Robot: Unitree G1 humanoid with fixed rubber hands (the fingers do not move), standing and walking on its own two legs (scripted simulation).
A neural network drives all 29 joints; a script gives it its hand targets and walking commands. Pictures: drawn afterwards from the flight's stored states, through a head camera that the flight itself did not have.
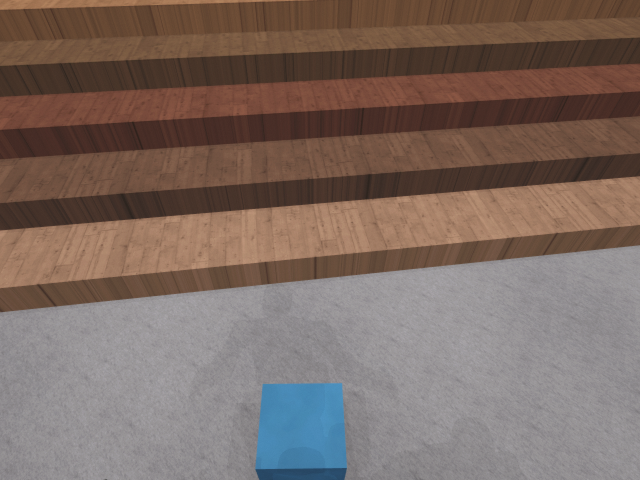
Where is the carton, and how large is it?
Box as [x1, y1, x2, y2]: [255, 383, 346, 479]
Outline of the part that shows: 341,383 263,384 255,466 259,479 344,478 346,469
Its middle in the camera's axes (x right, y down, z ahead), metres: -0.04 +0.54 +1.05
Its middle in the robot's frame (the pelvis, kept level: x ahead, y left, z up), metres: +0.40 +0.05 -0.66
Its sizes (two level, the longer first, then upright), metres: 0.210 0.200 0.250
